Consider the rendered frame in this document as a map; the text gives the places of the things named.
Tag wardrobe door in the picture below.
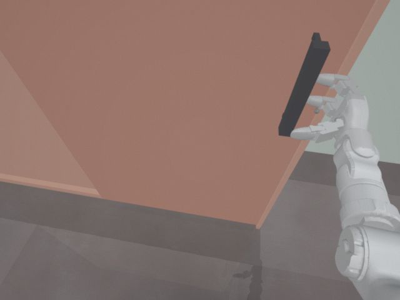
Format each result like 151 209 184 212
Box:
0 50 96 189
0 0 375 225

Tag right robot forearm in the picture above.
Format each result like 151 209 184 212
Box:
333 129 400 233

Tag robot right upper arm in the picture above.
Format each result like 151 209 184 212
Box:
335 224 400 300

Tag robot right hand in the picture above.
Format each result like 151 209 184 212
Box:
290 74 369 143

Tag handle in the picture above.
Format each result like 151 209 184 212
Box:
278 32 331 137

